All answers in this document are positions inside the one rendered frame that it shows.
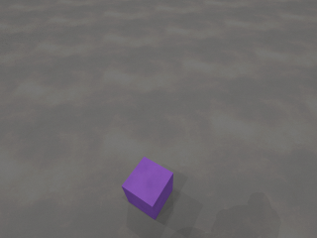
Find carton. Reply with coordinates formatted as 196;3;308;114
122;157;173;220

